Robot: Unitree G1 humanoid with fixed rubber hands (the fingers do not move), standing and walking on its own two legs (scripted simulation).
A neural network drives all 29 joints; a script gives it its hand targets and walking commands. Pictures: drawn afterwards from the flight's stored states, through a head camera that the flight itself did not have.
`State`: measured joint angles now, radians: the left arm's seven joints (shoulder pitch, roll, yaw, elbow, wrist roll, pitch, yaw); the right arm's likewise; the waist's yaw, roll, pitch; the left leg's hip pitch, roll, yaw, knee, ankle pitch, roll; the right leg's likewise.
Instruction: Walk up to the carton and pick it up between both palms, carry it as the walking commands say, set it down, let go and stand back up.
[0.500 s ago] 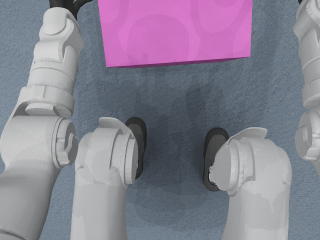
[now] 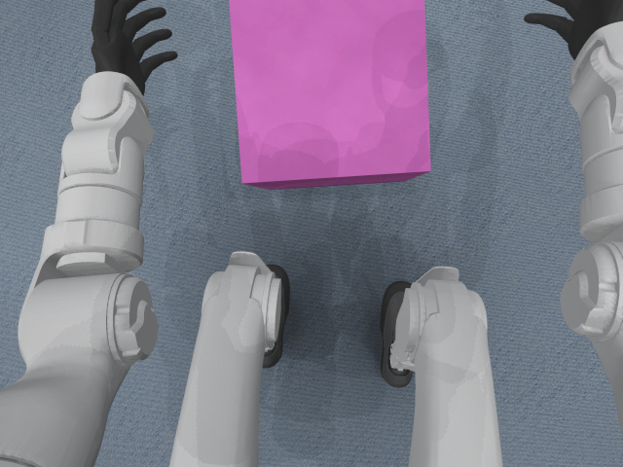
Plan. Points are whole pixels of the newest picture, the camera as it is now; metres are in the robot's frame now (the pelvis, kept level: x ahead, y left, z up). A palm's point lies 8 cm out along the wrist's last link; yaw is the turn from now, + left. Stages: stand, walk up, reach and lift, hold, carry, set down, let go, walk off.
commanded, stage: set down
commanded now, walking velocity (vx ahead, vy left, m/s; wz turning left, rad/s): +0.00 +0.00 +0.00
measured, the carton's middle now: (331, 99) +0.56 +0.02 -0.36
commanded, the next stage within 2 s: let go in 0.76 s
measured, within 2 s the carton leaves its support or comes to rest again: neither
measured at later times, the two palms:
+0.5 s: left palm out of the picture +0.51 +0.23 +0.06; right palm out of the picture +0.56 -0.23 +0.06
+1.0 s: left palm out of the picture +0.46 +0.23 +0.11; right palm out of the picture +0.49 -0.23 +0.11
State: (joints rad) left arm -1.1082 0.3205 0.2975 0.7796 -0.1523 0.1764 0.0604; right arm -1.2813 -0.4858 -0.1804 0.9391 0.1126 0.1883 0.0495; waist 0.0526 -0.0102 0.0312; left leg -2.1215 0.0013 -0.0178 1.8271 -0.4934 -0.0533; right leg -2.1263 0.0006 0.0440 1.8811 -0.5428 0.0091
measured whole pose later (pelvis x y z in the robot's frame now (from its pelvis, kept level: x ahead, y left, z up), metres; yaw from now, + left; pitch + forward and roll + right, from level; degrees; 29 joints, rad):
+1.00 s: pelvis +0.05 +0.00 +0.22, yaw -2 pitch +41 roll +1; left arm -0.65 0.20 0.30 0.57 0.06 0.16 -0.07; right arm -0.81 -0.32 -0.25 0.74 -0.06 0.16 0.06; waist 0.04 -0.01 -0.06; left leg -1.38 0.02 -0.01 0.95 -0.28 -0.03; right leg -1.38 -0.01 0.03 0.98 -0.31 0.02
